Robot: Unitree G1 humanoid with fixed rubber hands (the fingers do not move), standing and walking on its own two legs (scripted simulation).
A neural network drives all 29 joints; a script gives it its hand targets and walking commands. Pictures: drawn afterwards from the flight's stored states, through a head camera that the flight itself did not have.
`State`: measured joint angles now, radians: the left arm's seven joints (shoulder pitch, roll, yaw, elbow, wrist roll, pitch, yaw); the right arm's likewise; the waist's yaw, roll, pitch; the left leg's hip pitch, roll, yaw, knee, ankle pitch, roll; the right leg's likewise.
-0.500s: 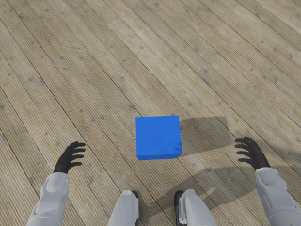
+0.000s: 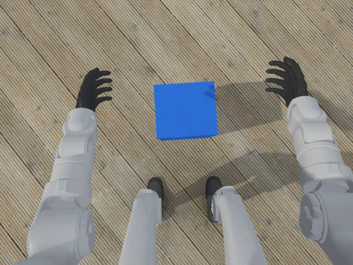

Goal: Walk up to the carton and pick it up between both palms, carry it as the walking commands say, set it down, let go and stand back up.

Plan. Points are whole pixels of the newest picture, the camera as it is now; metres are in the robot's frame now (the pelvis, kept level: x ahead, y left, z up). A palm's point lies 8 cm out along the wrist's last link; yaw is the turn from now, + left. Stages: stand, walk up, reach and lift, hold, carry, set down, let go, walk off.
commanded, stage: reach and lift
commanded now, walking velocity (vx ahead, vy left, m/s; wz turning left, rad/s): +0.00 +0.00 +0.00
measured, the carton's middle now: (184, 115) +0.47 -0.01 -0.54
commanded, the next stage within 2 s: none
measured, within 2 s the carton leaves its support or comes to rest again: neither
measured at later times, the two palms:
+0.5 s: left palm (103, 116) +0.43 +0.21 -0.23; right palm (261, 110) +0.43 -0.20 -0.22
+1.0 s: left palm (127, 113) +0.46 +0.18 -0.36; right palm (239, 108) +0.46 -0.19 -0.36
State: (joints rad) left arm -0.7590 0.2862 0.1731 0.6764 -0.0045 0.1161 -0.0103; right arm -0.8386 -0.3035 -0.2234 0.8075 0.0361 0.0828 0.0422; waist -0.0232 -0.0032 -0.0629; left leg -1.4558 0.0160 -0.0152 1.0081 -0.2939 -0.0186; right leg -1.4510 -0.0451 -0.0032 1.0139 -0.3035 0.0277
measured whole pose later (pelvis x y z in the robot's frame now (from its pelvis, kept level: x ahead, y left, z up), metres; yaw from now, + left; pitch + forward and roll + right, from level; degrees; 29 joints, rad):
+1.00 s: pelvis -0.04 +0.00 -0.19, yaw +0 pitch +53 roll -1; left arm -1.12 0.26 0.23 0.91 0.00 0.02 0.08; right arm -1.16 -0.24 -0.23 0.96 0.05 0.02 -0.07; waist -0.02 0.01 -0.02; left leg -2.20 -0.01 -0.05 1.75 -0.47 -0.03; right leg -2.18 -0.04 0.02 1.76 -0.49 0.03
